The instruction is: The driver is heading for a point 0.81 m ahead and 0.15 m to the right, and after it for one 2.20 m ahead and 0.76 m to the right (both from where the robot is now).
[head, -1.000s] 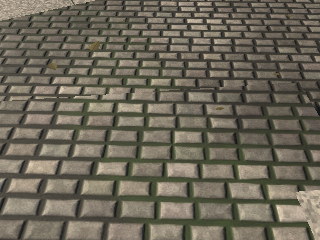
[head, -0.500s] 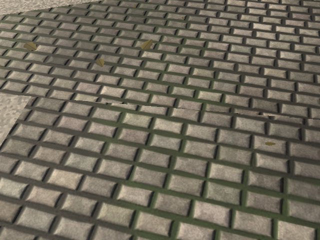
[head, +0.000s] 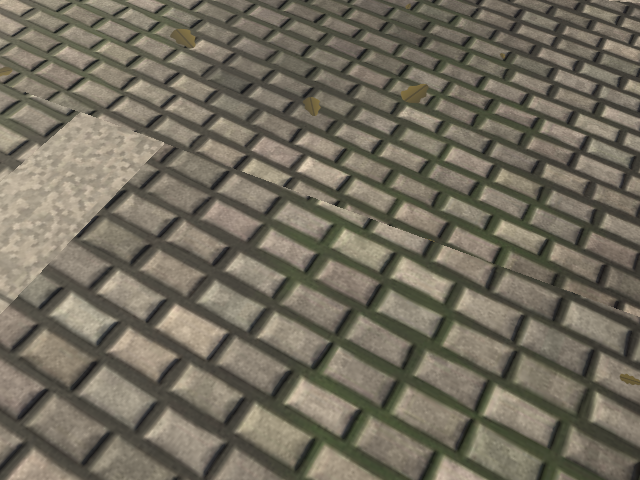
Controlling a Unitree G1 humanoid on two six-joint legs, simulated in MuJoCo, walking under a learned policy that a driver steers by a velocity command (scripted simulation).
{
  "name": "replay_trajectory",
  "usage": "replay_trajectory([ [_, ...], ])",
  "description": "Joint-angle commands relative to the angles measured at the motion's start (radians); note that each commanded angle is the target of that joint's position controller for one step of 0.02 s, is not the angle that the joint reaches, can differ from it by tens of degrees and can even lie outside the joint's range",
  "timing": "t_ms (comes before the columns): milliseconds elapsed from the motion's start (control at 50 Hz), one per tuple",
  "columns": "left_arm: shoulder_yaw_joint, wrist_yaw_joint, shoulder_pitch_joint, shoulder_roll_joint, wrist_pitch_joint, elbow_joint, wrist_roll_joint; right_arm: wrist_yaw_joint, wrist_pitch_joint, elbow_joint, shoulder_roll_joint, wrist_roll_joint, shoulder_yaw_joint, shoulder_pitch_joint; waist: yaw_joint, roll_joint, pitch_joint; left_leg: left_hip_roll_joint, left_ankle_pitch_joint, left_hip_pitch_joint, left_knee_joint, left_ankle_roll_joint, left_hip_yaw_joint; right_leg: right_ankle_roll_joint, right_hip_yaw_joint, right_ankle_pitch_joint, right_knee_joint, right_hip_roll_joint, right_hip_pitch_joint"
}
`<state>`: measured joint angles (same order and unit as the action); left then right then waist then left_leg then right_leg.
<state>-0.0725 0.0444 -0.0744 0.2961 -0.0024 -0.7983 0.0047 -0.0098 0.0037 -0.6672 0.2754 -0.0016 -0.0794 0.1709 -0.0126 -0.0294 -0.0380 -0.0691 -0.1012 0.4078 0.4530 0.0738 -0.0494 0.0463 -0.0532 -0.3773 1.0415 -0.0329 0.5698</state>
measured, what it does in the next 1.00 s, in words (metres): walks ahead, turning right: right foot, then left foot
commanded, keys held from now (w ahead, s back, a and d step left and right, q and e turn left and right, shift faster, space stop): w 0.10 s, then w+e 0.66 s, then w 0.24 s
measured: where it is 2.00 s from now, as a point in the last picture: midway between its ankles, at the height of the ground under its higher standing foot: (404, 329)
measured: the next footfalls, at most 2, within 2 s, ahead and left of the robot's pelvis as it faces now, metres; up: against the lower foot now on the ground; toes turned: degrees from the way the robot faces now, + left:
right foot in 0.26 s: +0.06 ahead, -0.15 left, +0.00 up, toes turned +0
left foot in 0.66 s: +0.33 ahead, +0.08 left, +0.00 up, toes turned -14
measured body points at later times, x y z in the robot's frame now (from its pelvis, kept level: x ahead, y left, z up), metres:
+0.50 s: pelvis +0.10 -0.05 +0.01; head +0.12 -0.08 +0.46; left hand +0.09 +0.22 -0.10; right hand +0.30 -0.31 -0.08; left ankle +0.23 +0.11 -0.69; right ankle +0.02 -0.15 -0.74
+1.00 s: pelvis +0.34 -0.06 +0.00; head +0.37 -0.08 +0.45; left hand +0.63 +0.09 -0.08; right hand +0.25 -0.33 -0.12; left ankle +0.29 +0.09 -0.74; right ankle +0.44 -0.26 -0.69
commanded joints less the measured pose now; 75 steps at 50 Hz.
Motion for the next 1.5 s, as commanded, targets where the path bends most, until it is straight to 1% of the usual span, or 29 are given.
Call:
replay_trajectory([
  [20, -0.012, 0.000, -0.062, 0.060, -0.004, 0.040, -0.001, -0.019, -0.016, 0.067, 0.135, 0.006, -0.032, -0.002, 0.011, 0.177, 0.198, 0.228, -0.274, -0.153, -0.203, 0.162, -0.278, 0.009, 0.014, 0.054, -0.113, -0.006, -0.043],
  [140, -0.007, -0.035, -0.076, 0.063, -0.052, 0.033, -0.014, -0.015, -0.029, 0.031, 0.148, -0.001, -0.023, 0.045, -0.018, 0.190, 0.134, 0.271, -0.469, -0.135, -0.239, 0.143, -0.337, -0.040, 0.064, 0.004, -0.323, 0.004, -0.149],
  [220, -0.001, -0.049, -0.206, 0.040, -0.070, -0.024, -0.020, -0.007, -0.031, 0.022, 0.134, 0.013, -0.014, 0.000, 0.052, 0.141, 0.084, 0.234, -0.535, -0.014, -0.193, 0.101, -0.263, -0.130, 0.115, 0.070, -0.552, 0.033, -0.359],
  [240, 0.000, -0.050, -0.267, 0.038, -0.072, -0.048, -0.015, -0.006, -0.035, 0.032, 0.100, 0.012, -0.004, -0.034, 0.074, 0.101, 0.066, 0.193, -0.499, 0.037, -0.105, 0.069, -0.210, -0.156, 0.067, 0.040, -0.608, 0.007, -0.412],
  [260, -0.002, -0.046, -0.371, 0.068, -0.078, -0.073, -0.006, -0.002, -0.043, 0.055, 0.036, 0.008, 0.013, -0.073, 0.094, -0.051, 0.068, 0.106, -0.432, 0.163, 0.170, 0.010, -0.091, -0.212, -0.179, -0.117, -0.734, -0.153, -0.501],
  [280, -0.035, -0.050, -0.373, 0.203, -0.076, -0.063, -0.009, 0.006, -0.071, 0.090, 0.050, 0.021, 0.008, -0.073, 0.067, -0.224, -0.023, -0.001, -0.391, 0.406, 0.339, -0.039, 0.067, -0.325, -0.529, -0.278, -0.879, -0.321, -0.562],
  [300, -0.041, -0.047, -0.333, 0.205, -0.084, -0.038, 0.014, 0.008, -0.099, 0.097, 0.099, 0.042, -0.005, -0.129, 0.080, -0.199, -0.086, 0.054, -0.366, 0.483, 0.444, -0.029, -0.019, -0.364, -0.666, -0.368, -0.940, -0.368, -0.508],
  [320, -0.029, -0.042, -0.286, 0.159, -0.092, -0.020, 0.010, 0.012, -0.110, 0.085, 0.129, 0.046, -0.016, -0.119, 0.049, -0.149, -0.096, 0.090, -0.267, 0.508, 0.482, -0.028, -0.048, -0.326, -0.588, -0.307, -0.924, -0.332, -0.520],
  [380, -0.012, -0.035, -0.308, 0.099, -0.087, -0.012, -0.020, 0.018, -0.116, 0.063, 0.089, -0.003, -0.014, -0.136, 0.058, -0.081, -0.031, 0.100, -0.089, 0.435, 0.419, -0.058, -0.018, -0.254, -0.372, -0.032, -0.904, -0.215, -0.553],
  [480, -0.014, -0.020, -0.389, 0.098, -0.069, -0.015, -0.020, 0.035, -0.123, 0.078, 0.011, 0.012, 0.006, -0.232, 0.097, -0.105, -0.012, 0.042, 0.058, 0.206, 0.173, -0.099, 0.033, -0.229, -0.216, 0.211, -0.863, -0.126, -0.459],
  [580, -0.031, -0.017, -0.413, 0.134, -0.051, -0.002, -0.037, 0.044, -0.135, 0.100, 0.055, 0.032, -0.004, -0.279, 0.100, -0.138, -0.021, 0.029, 0.009, 0.062, 0.026, -0.101, 0.021, -0.232, -0.301, 0.204, -0.794, -0.156, -0.442],
  [640, -0.033, -0.019, -0.351, 0.123, -0.046, 0.030, -0.036, 0.029, -0.142, 0.057, 0.122, 0.029, -0.035, -0.098, -0.009, -0.143, 0.066, 0.044, -0.005, -0.230, -0.055, -0.045, 0.019, -0.181, -0.297, 0.378, -0.632, -0.110, -0.393],
  [660, -0.019, -0.023, -0.307, 0.078, -0.051, 0.060, -0.023, 0.017, -0.144, 0.031, 0.173, 0.015, -0.052, 0.069, -0.093, -0.082, 0.194, 0.169, -0.021, -0.483, -0.027, 0.014, -0.085, -0.145, -0.240, 0.352, -0.394, -0.051, -0.272],
  [680, 0.008, -0.019, -0.366, -0.016, -0.066, 0.104, -0.030, 0.009, -0.130, 0.004, 0.272, -0.010, -0.075, 0.224, -0.109, 0.194, 0.374, 0.419, -0.158, -0.851, -0.051, 0.142, -0.448, -0.079, -0.096, 0.081, -0.031, 0.081, 0.060],
  [700, 0.006, -0.019, -0.420, 0.020, -0.078, 0.108, -0.051, 0.018, -0.123, -0.013, 0.222, -0.011, -0.059, 0.228, -0.075, 0.360, 0.384, 0.515, -0.302, -0.823, -0.153, 0.210, -0.709, -0.072, -0.114, -0.206, 0.166, 0.055, 0.208],
  [720, -0.016, -0.022, -0.360, 0.097, -0.074, 0.097, -0.062, 0.016, -0.120, -0.007, 0.134, -0.002, -0.035, 0.167, -0.070, 0.241, 0.224, 0.479, -0.329, -0.692, -0.165, 0.178, -0.578, -0.073, -0.119, -0.132, 0.247, -0.005, 0.265],
  [740, -0.018, -0.025, -0.296, 0.105, -0.066, 0.101, -0.052, 0.014, -0.113, -0.006, 0.094, 0.001, -0.023, 0.119, -0.061, 0.153, 0.133, 0.425, -0.246, -0.567, -0.178, 0.142, -0.414, -0.072, -0.085, -0.053, 0.243, -0.041, 0.246],
  [780, -0.020, -0.031, -0.237, 0.068, -0.057, 0.111, -0.030, 0.020, -0.109, -0.023, 0.048, -0.007, -0.006, 0.049, -0.020, 0.108, 0.033, 0.327, -0.093, -0.379, -0.241, 0.101, -0.238, -0.078, -0.074, 0.043, 0.172, -0.080, 0.182],
  [840, -0.004, -0.045, -0.228, 0.014, -0.046, 0.134, -0.032, 0.026, -0.124, -0.063, 0.074, 0.000, -0.016, 0.055, 0.014, 0.127, 0.004, 0.324, 0.057, -0.283, -0.300, 0.142, -0.135, -0.064, -0.060, 0.088, 0.083, -0.086, 0.144],
  [980, 0.023, -0.082, -0.014, 0.010, -0.071, 0.203, -0.019, 0.025, -0.113, -0.120, 0.160, 0.030, -0.029, 0.098, -0.029, 0.090, -0.017, 0.292, 0.145, -0.255, -0.306, 0.114, 0.028, -0.074, 0.045, 0.369, -0.344, -0.059, 0.016],
  [1060, 0.007, -0.088, 0.033, 0.057, -0.070, 0.245, -0.021, 0.022, -0.088, -0.163, 0.201, 0.042, -0.033, 0.155, -0.014, 0.102, -0.010, 0.344, 0.268, -0.379, -0.219, 0.081, 0.025, -0.123, 0.074, 0.276, -0.454, -0.016, -0.043],
  [1100, -0.034, -0.076, -0.182, 0.119, -0.069, 0.187, -0.010, 0.017, -0.073, -0.177, 0.180, 0.039, -0.017, 0.166, 0.107, 0.091, 0.116, 0.273, 0.513, -0.322, 0.066, 0.037, 0.078, -0.165, 0.127, 0.299, -0.517, 0.049, -0.386],
  [1120, -0.060, -0.060, -0.352, 0.195, -0.064, 0.162, -0.001, 0.015, -0.077, -0.157, 0.130, 0.017, 0.007, 0.173, 0.174, 0.005, 0.248, 0.218, 0.279, -0.123, 0.373, -0.010, 0.114, -0.223, -0.054, 0.343, -0.490, -0.119, -0.679],
  [1140, -0.066, -0.056, -0.380, 0.282, -0.061, 0.166, 0.011, 0.019, -0.093, -0.138, 0.002, 0.010, 0.046, 0.297, 0.098, -0.253, 0.395, 0.048, -0.437, 0.212, 0.744, -0.071, 0.073, -0.371, -0.540, 0.172, -0.619, -0.393, -0.937],
  [1160, -0.047, -0.060, -0.403, 0.194, -0.064, 0.167, 0.003, 0.021, -0.107, -0.158, 0.115, 0.038, 0.019, 0.253, 0.150, -0.157, 0.430, 0.063, -0.478, 0.291, 0.875, -0.063, -0.083, -0.368, -0.655, 0.065, -0.705, -0.399, -0.903],
  [1180, -0.031, -0.062, -0.347, 0.152, -0.068, 0.159, -0.001, 0.021, -0.108, -0.128, 0.155, 0.060, 0.003, 0.173, 0.136, -0.122, 0.266, 0.109, -0.409, 0.374, 0.902, -0.056, -0.064, -0.321, -0.488, 0.087, -0.710, -0.366, -0.798],
  [1220, -0.013, -0.067, -0.227, 0.086, -0.075, 0.157, 0.004, 0.012, -0.098, -0.119, 0.133, 0.036, 0.001, 0.108, 0.071, -0.065, 0.130, 0.184, -0.263, 0.325, 0.803, -0.054, -0.041, -0.272, -0.275, 0.184, -0.760, -0.279, -0.564],
  [1300, -0.014, -0.068, -0.169, 0.053, -0.111, 0.124, 0.011, 0.008, -0.039, -0.138, 0.068, 0.038, 0.001, 0.159, -0.002, -0.053, 0.057, 0.209, -0.138, 0.222, 0.720, -0.065, -0.067, -0.268, -0.081, 0.301, -0.885, -0.246, -0.397],
  [1500, -0.046, -0.031, -0.245, 0.108, -0.094, 0.038, 0.001, 0.050, -0.034, -0.052, 0.016, 0.017, 0.021, -0.107, 0.069, 0.006, -0.083, 0.175, 0.173, 0.299, 0.271, -0.047, 0.016, -0.209, 0.210, 0.461, -0.891, -0.238, -0.509],
])
Keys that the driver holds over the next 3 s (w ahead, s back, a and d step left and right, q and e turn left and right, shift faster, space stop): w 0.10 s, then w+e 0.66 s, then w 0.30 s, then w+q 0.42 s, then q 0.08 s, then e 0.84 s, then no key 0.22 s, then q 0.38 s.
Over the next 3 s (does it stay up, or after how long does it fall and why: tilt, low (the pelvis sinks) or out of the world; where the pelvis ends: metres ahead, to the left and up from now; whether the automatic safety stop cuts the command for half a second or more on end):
stays up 0.77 -0.21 0.00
